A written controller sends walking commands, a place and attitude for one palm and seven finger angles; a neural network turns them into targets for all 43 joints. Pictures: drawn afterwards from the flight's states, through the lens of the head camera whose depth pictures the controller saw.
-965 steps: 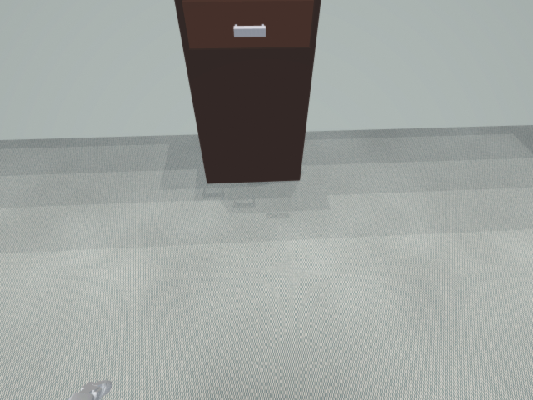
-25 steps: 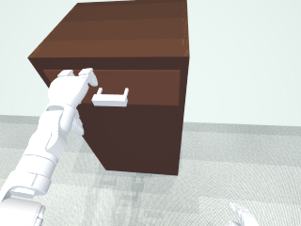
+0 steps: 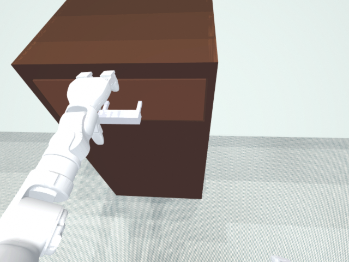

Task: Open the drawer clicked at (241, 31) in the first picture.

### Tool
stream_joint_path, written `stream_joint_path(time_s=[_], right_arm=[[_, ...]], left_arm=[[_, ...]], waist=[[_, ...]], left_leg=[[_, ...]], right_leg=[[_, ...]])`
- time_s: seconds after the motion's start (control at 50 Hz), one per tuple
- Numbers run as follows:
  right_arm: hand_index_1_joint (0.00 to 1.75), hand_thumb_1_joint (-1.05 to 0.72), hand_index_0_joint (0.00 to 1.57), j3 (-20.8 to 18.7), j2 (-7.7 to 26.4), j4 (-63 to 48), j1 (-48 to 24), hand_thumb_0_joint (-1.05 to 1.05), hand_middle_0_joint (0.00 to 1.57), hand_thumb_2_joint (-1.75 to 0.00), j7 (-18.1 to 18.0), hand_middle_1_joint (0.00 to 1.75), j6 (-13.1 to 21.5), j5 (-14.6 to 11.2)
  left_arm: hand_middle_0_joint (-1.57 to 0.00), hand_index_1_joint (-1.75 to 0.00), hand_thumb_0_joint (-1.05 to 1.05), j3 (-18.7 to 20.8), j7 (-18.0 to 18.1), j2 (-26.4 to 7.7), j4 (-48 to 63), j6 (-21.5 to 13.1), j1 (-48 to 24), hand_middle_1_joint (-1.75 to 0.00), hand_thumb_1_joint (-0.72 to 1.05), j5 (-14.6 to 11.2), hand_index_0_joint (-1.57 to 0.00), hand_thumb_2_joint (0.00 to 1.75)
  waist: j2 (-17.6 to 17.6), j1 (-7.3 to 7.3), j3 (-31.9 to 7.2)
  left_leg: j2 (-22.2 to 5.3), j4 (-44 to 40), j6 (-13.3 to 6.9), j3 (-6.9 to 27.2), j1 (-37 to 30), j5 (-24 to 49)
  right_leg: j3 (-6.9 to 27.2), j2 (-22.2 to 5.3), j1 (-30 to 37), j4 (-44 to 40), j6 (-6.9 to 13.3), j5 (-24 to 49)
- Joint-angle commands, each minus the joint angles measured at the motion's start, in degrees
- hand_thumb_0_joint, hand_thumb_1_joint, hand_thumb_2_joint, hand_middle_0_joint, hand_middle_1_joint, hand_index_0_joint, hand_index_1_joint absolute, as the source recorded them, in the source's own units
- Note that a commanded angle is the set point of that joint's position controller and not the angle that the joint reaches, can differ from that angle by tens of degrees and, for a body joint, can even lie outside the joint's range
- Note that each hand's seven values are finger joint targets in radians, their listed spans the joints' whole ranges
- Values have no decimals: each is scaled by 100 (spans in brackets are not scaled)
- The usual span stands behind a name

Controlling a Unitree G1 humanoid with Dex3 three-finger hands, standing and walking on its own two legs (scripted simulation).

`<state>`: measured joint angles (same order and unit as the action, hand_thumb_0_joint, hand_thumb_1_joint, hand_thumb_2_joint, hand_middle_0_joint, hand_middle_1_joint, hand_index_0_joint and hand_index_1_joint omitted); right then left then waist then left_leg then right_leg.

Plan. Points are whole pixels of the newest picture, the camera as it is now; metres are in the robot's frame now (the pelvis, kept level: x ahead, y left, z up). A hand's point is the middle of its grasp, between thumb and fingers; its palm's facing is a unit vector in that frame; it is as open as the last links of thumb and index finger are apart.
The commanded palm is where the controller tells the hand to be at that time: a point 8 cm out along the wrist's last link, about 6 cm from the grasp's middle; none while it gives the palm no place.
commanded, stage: move the hooked fingers above the handle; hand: left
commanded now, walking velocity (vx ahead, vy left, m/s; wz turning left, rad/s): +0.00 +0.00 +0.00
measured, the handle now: (121, 110) +0.49 +0.18 +0.04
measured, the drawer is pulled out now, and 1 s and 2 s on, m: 0.00 0.00 0.00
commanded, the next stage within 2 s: none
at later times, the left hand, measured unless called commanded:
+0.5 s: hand (95, 110) +0.44 +0.22 +0.10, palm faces -0.04 +0.00 -1.00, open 13.7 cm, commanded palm +0.42 +0.20 +0.16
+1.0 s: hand (130, 104) +0.45 +0.13 +0.10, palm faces +0.04 -0.02 -1.00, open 13.7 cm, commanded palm +0.43 +0.21 +0.16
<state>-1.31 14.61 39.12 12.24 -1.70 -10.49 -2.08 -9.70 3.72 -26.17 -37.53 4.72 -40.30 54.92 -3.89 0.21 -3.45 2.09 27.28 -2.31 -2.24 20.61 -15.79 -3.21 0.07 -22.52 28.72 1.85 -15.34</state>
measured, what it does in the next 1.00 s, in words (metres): stands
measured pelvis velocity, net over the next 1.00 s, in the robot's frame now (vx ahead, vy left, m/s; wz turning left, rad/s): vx -0.02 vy -0.01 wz -0.05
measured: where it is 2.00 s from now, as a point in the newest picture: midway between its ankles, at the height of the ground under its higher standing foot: outside the picture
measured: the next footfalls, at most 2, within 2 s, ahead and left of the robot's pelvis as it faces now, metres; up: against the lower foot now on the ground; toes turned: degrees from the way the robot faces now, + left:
none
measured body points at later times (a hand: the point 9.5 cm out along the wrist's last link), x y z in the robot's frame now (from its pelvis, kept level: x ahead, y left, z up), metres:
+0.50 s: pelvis +0.00 -0.02 +0.00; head +0.04 -0.05 +0.45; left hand +0.43 +0.21 +0.16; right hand +0.10 -0.27 -0.14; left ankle -0.03 +0.09 -0.74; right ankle -0.02 -0.10 -0.74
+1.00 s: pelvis -0.02 -0.01 +0.00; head +0.04 -0.05 +0.45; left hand +0.45 +0.13 +0.16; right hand +0.07 -0.26 -0.15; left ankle -0.03 +0.09 -0.74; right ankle -0.02 -0.10 -0.74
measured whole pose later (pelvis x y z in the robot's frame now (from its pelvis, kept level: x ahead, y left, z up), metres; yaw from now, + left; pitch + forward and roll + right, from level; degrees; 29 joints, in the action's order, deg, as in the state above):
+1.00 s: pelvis -0.02 -0.01 +0.00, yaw -3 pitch +9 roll +1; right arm 1.2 13.7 40.8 11.1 -5.4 -10.8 -4.0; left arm -10.6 10.7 -24.1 -44.0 0.6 -43.6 55.3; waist -4.1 -2.6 -2.7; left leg 0.7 26.8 -1.5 -4.6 20.8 -14.7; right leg -0.9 1.6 -24.1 29.2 2.7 -13.9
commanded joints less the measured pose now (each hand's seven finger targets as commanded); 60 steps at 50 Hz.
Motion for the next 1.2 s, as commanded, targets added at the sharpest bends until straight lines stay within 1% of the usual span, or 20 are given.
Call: stream_joint_path(time_s=[0.0,0.06,0.08,0.12,0.18,0.24,0.28,0.38,0.42,0.46,0.48,0.56,0.64,0.7,0.76,0.82,0.88,1.04,1.08,1.18], right_arm=[[30,-90,20,-272,784,-728,14,0,20,-90,-13,30,139,33],[30,-90,20,-285,733,-748,104,0,20,-90,-24,30,136,80],[30,-90,20,-288,752,-712,160,0,20,-90,-33,30,131,96],[30,-90,20,-280,669,-655,229,0,20,-90,-21,30,149,109],[30,-90,20,-227,660,-553,153,0,20,-90,-23,30,151,118],[30,-90,20,-189,588,-606,-45,0,20,-90,-4,30,184,94],[30,-90,20,-165,621,-590,-135,0,20,-90,-37,30,158,65],[30,-90,20,-176,763,-634,-207,0,20,-90,-194,30,134,-7],[30,-90,20,-175,792,-695,-203,0,20,-90,-264,30,139,-45],[30,-90,20,-199,810,-691,-91,0,20,-90,-289,30,180,-65],[30,-90,20,-222,782,-754,-40,0,20,-90,-275,30,217,-63],[30,-90,20,-259,728,-678,212,0,20,-90,-280,30,341,16],[30,-90,20,-254,739,-591,384,0,20,-90,-277,30,360,4],[30,-90,20,-192,734,-540,342,0,20,-90,-263,30,344,22],[30,-90,20,-127,645,-544,110,0,20,-90,-211,30,346,3],[30,-90,20,-94,694,-558,-70,0,20,-90,-219,30,272,-31],[30,-90,20,-18,714,-554,-279,0,20,-90,-341,30,203,-128],[30,-90,20,61,714,-656,-371,0,20,-90,-564,30,197,-190],[30,-90,20,7,733,-739,-348,0,20,-90,-549,30,213,-165],[30,-90,20,-162,865,-801,47,0,20,-90,-461,30,350,-115]], left_arm=[[-30,-120,0,-12,-186,-503,1341,-297,-2444,-120,-50,-82,-30,30],[-30,-120,0,308,-151,-810,1661,-677,-2425,-120,-50,-106,-30,30],[-30,-120,0,676,-52,-1175,1739,-795,-2421,-120,-50,-106,-30,30],[-30,-120,0,876,219,-1223,1567,-892,-2347,-120,-50,-70,-30,30],[-30,-120,0,1532,690,-1802,1091,-733,-2210,-120,-50,91,-30,30],[-30,-120,0,1451,1008,-1785,1109,-395,-2173,-120,-50,270,-30,30],[-30,-120,0,1500,1068,-1922,969,-182,-2132,-120,-50,313,-30,30],[-30,-120,0,1214,566,-1904,570,177,-2095,-120,-50,134,-30,30],[-30,-120,0,725,221,-1472,480,141,-2213,-120,-50,8,-30,30],[-30,-120,0,292,-116,-1073,527,-78,-2501,-120,-50,-29,-30,30],[-30,-120,0,-97,-274,-638,783,-254,-2692,-120,-50,-73,-30,30],[-30,-120,0,-244,-448,-500,1232,-1020,-3206,-120,-50,-177,-30,30],[-30,-120,0,581,34,-1243,948,-1360,-3356,-120,-50,-197,-30,30],[-30,-120,0,1551,696,-2292,646,-1169,-3297,-120,-50,-24,-30,30],[-30,-120,0,1243,1175,-2023,379,-635,-3232,-120,-50,210,-30,30],[-30,-120,0,1369,1281,-2311,208,-107,-3013,-120,-50,340,-30,30],[-30,-120,0,1341,1135,-2434,-30,199,-3011,-120,-50,90,-30,30],[-30,-120,0,1398,640,-2570,-132,-9,-2510,-120,-50,61,-30,30],[-30,-120,0,1389,481,-2459,-244,-132,-2217,-120,-50,106,-30,30],[-30,-120,0,763,-58,-1602,-372,-521,-2185,-120,-50,99,-30,30]], waist=[[588,-224,-2301],[362,-84,-2447],[451,-5,-2549],[425,66,-2392],[492,270,-2126],[236,335,-2382],[432,324,-2450],[868,60,-2356],[867,-126,-2035],[779,-317,-1712],[667,-422,-1698],[304,-502,-1748],[444,-358,-1837],[348,-57,-2201],[36,59,-2288],[367,144,-2535],[877,93,-2420],[775,180,-1947],[838,180,-2015],[984,-197,-1526]], left_leg=[[-90,104,4,283,-1134,2885],[-69,160,18,311,-1172,3198],[-73,166,39,340,-1115,3305],[-82,173,57,285,-974,3395],[-57,57,95,166,-480,2995],[-34,-12,95,41,-355,2852],[-23,-65,82,-4,-267,2665],[-23,-225,-51,-106,-254,1986],[-5,-238,-99,-115,-282,1684],[-1,-202,-119,-56,-440,1482],[11,-159,-129,-10,-608,1480],[72,58,-129,155,-915,1481],[94,111,-69,222,-538,1450],[93,126,-7,174,-27,1686],[58,116,75,30,91,1973],[36,39,66,-79,145,2030],[36,-157,16,-120,251,1550],[-41,-418,-32,-117,132,1135],[-28,-372,-49,-147,143,1124],[-53,-258,-97,-138,58,898]], right_leg=[[235,41,1077,-19,30,2420],[289,40,1183,66,52,2620],[285,46,1298,108,69,2656],[269,60,1247,159,82,2727],[278,72,1397,176,118,2607],[354,38,1708,205,116,2740],[388,32,1904,153,91,2721],[474,-57,2108,-108,-59,2562],[456,-94,1874,-216,-103,2375],[428,-84,1455,-318,-99,2090],[429,-78,1281,-337,-77,1981],[459,-46,840,-281,-20,1749],[418,-22,821,-110,26,1601],[442,-14,1200,103,51,1823],[411,-2,1328,196,81,2148],[493,-30,1794,138,17,2441],[589,-81,2136,-79,-87,2132],[624,-125,2047,-306,-104,1558],[670,-135,2097,-293,-111,1610],[589,-131,1441,-407,-112,1382]])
